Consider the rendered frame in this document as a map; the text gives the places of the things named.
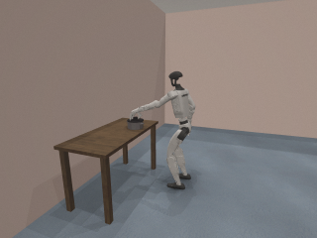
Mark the robot left hand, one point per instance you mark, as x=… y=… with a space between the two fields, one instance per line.
x=133 y=114

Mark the left robot forearm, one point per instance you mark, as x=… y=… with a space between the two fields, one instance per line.
x=148 y=106

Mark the right robot upper arm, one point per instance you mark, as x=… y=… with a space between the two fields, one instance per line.
x=190 y=101

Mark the right robot foot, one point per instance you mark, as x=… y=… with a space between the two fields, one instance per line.
x=187 y=176

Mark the left robot upper arm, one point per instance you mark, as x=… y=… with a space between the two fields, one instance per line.
x=169 y=96

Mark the lid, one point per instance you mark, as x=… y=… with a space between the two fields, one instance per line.
x=135 y=120

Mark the right robot forearm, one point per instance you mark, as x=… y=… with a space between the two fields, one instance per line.
x=189 y=117

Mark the robot head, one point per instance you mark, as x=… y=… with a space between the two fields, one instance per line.
x=175 y=76

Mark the table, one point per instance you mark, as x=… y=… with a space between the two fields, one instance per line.
x=102 y=143

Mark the pot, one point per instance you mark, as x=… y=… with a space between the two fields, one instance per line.
x=135 y=125

